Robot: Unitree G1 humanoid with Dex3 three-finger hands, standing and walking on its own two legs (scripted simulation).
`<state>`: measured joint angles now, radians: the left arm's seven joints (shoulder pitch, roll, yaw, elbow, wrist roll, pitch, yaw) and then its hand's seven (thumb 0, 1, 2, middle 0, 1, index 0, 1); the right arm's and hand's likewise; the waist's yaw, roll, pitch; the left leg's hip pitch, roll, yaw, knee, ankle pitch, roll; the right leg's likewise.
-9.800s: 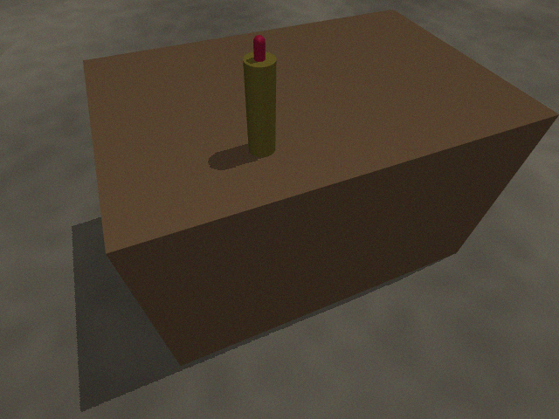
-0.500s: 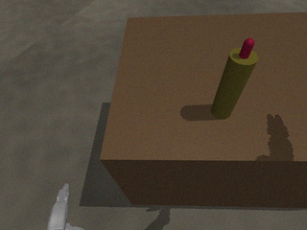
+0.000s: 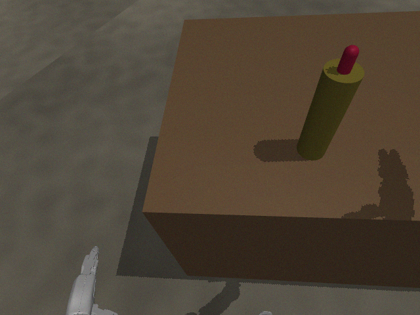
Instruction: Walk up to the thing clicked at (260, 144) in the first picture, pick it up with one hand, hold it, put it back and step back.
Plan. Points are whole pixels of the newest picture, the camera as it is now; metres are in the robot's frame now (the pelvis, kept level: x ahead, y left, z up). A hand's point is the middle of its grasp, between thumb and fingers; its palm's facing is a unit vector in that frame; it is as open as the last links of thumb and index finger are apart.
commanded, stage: go down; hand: right
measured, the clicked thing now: (327, 108) +0.49 -0.20 +0.08
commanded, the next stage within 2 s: approach in 0.78 s
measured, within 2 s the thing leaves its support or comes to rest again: neither
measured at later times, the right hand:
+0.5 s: hand out of the picture +0.40 -0.39 +0.14, palm faces +0.20 +0.98 +0.02, open 17.4 cm
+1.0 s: hand out of the picture +0.39 -0.38 +0.14, palm faces +0.20 +0.98 +0.00, open 17.5 cm
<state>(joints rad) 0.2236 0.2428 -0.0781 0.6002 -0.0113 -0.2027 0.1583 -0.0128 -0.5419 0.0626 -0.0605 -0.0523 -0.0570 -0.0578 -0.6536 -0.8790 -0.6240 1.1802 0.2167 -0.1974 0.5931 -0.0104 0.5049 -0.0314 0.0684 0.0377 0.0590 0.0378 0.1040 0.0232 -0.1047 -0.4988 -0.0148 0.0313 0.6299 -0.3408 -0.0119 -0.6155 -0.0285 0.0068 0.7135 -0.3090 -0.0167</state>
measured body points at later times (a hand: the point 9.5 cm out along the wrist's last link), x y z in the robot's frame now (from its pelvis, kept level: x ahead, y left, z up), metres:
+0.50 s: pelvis +0.01 +0.00 +0.00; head +0.07 -0.04 +0.44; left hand +0.15 +0.26 -0.07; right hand +0.38 -0.44 +0.14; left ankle -0.02 +0.13 -0.72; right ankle +0.02 -0.10 -0.72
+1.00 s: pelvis +0.00 +0.00 +0.00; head +0.07 -0.03 +0.44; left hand +0.15 +0.26 -0.08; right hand +0.38 -0.43 +0.14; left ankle -0.02 +0.13 -0.72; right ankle +0.02 -0.10 -0.72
